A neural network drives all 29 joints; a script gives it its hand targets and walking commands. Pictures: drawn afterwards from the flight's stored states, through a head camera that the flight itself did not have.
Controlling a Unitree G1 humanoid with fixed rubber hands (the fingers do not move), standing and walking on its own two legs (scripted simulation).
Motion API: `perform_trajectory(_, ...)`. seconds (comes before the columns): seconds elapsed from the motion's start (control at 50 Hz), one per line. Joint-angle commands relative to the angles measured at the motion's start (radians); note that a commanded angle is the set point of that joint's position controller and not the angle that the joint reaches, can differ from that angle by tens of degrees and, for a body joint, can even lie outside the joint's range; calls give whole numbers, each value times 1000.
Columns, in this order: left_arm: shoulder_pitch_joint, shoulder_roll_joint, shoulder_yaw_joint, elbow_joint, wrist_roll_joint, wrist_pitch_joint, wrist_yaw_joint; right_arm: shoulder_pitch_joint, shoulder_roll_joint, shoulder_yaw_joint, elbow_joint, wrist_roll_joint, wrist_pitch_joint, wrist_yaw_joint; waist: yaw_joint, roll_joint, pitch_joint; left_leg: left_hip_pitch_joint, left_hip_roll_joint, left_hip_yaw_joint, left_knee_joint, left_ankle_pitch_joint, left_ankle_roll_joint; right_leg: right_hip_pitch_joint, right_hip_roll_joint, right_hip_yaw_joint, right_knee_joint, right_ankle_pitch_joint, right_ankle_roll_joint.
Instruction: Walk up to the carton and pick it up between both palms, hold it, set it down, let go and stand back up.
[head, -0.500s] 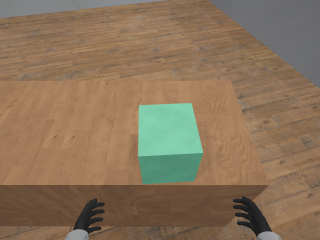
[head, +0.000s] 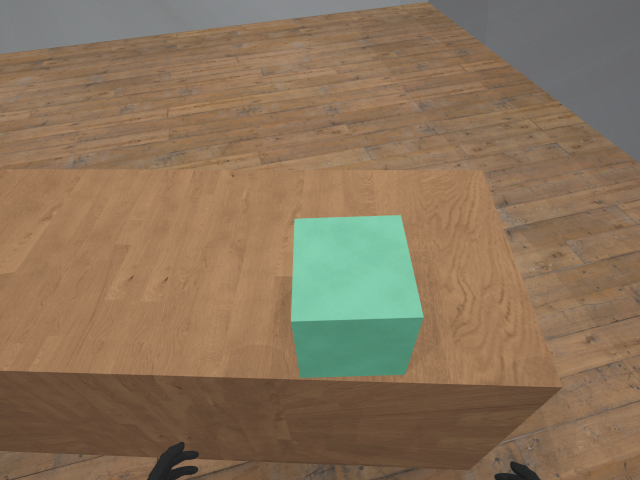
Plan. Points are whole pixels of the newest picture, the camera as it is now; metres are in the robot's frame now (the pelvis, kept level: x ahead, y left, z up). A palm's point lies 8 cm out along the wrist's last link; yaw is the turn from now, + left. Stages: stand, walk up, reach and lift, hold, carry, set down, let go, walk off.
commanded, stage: stand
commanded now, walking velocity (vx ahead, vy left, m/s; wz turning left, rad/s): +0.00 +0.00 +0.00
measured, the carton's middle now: (350, 297) +0.41 -0.02 -0.08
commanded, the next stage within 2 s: none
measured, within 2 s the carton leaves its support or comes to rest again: neither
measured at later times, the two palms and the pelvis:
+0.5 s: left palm out of the picture +0.03 +0.26 -0.12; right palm out of the picture +0.03 -0.23 -0.11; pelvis -0.03 +0.01 +0.00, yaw +0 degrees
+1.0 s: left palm out of the picture -0.03 +0.27 -0.13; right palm out of the picture -0.02 -0.23 -0.12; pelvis -0.04 +0.02 +0.00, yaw +0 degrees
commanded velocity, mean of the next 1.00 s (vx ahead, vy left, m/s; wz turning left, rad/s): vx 0.00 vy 0.00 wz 0.00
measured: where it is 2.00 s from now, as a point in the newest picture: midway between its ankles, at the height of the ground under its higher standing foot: outside the picture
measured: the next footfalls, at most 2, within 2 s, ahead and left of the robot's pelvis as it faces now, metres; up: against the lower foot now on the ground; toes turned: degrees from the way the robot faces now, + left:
none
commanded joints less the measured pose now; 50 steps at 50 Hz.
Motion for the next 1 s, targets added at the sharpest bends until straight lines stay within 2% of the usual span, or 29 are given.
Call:
perform_trajectory(0.0, -4, 138, 35, -61, -7, -70, 13, -4, -128, -19, -76, 8, -74, -28, -11, -32, -73, 32, 93, -98, -26, 310, 23, 59, -134, 135, -38, 370, -2)
perform_trajectory(0.14, 49, 136, 23, -21, -8, -60, 12, 33, -133, -4, -53, 10, -62, -34, -10, 0, 26, 0, 86, -97, -57, 214, 18, 0, -119, 130, -64, 230, 4)
perform_trajectory(0.26, 67, 145, 13, 4, -10, -54, 13, 44, -147, 6, -42, 13, -59, -35, -8, -1, 61, -23, 84, -105, -84, 138, 18, -21, -117, 132, -78, 132, 9)
perform_trajectory(0.64, 138, 148, -2, 90, -7, -42, 12, 89, -164, 14, -1, 16, -51, -35, 0, 9, 103, -131, 81, -144, -167, -138, 24, -59, -104, 129, -59, -47, 22)
perform_trajectory(0.8, 171, 143, -1, 120, -7, -42, 15, 109, -161, 11, 18, 14, -46, -36, -3, 6, 101, -131, 81, -150, -172, -158, 26, -79, -103, 130, -53, -61, 23)
perform_trajectory(0.98, 197, 138, -1, 149, -10, -40, 18, 124, -151, 11, 41, 15, -43, -39, -6, -4, 102, -110, 79, -141, -156, -110, 25, -96, -111, 137, -59, -45, 20)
